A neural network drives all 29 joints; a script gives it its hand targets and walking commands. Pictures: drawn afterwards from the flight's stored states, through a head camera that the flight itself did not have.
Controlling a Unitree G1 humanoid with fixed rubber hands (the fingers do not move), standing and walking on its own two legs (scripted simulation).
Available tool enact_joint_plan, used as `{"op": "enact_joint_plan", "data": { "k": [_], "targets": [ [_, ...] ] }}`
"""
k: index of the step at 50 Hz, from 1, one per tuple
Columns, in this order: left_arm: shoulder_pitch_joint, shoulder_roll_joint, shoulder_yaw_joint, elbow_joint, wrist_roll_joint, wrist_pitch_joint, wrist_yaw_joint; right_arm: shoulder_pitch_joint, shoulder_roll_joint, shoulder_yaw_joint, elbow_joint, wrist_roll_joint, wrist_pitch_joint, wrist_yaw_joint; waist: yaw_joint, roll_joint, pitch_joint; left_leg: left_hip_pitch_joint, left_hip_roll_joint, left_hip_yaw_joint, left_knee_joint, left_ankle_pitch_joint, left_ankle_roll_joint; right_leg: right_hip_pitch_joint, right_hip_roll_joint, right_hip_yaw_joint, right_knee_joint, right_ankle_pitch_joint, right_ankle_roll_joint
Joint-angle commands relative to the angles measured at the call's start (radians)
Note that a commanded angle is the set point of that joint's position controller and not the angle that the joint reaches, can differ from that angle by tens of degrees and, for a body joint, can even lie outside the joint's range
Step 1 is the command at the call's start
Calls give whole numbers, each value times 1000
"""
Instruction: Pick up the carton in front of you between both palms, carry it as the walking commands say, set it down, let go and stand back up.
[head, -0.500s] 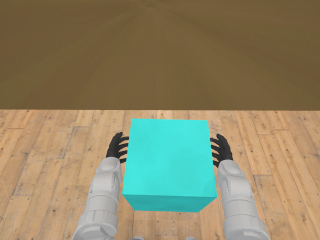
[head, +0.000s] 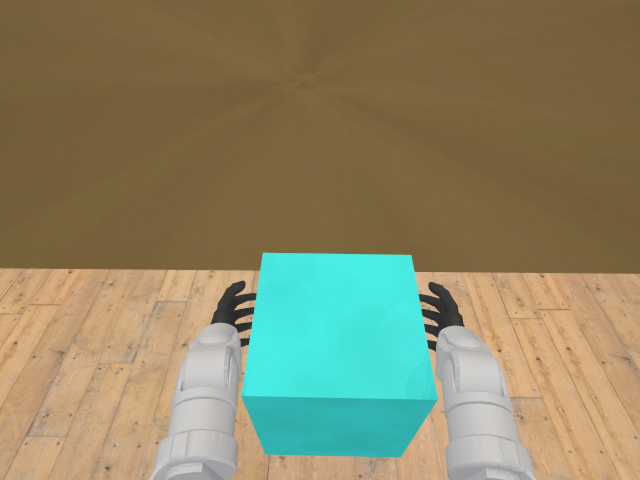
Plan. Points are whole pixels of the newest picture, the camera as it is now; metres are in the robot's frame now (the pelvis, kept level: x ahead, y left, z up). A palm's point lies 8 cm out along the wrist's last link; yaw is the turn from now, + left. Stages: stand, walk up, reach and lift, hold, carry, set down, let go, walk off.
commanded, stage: reach and lift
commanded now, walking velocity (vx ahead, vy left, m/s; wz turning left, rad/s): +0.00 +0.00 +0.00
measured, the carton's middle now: (334, 359) +0.30 +0.00 -0.05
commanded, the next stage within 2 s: hold in 0.72 s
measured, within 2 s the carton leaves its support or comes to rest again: neither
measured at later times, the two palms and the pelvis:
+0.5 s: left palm (225, 323) +0.30 +0.15 +0.04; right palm (450, 326) +0.31 -0.15 +0.04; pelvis +0.02 +0.00 +0.01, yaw +0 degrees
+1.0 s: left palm (220, 321) +0.30 +0.15 +0.06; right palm (455, 323) +0.30 -0.15 +0.06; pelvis +0.01 +0.00 +0.01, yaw +0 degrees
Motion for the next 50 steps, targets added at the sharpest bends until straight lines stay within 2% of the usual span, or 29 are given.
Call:
{"op": "enact_joint_plan", "data": {
  "k": [1, 6, 22, 35, 40, 42, 46, 50],
  "targets": [
    [-578, -963, -557, 2, -234, -32, -249, -549, 971, 557, 22, 230, -20, 253, 1, 3, -233, 51, -40, 76, -89, 32, 10, 56, 38, -74, -88, 30, -6],
    [-561, -959, -560, -4, -232, -24, -245, -536, 961, 558, 12, 227, -14, 252, 0, 4, -240, 72, -40, 75, -98, 58, 6, 72, 41, -76, -95, 54, -4],
    [-429, -934, -600, -115, -260, 16, -233, -407, 934, 603, -97, 256, 25, 242, 0, 3, -252, 146, -49, 66, -126, 246, -6, 149, 51, -66, -123, 242, 7],
    [-408, -917, -616, -168, -276, 46, -234, -383, 927, 618, -148, 271, 56, 238, 1, 0, -227, 157, -51, 67, -142, 248, -4, 167, 49, -62, -140, 256, 11],
    [-416, -925, -684, -258, -316, 75, -228, -391, 933, 685, -240, 310, 85, 233, 0, 2, -276, 194, -49, 61, -147, 305, -5, 207, 52, -58, -146, 312, 12],
    [-396, -904, -672, -259, -309, 97, -222, -373, 909, 674, -242, 302, 107, 228, 1, 2, -242, 193, -49, 61, -159, 281, -5, 207, 51, -59, -157, 291, 12],
    [-400, -869, -610, -204, -273, 122, -223, -375, 872, 612, -185, 267, 131, 230, 0, 4, -131, 155, -45, 68, -181, 148, 0, 160, 45, -66, -178, 151, 5],
    [-459, -892, -609, -199, -279, 118, -233, -436, 892, 610, -182, 272, 127, 239, 2, 2, -151, 152, -43, 72, -172, 124, 2, 155, 43, -70, -172, 126, 2]
  ]
}}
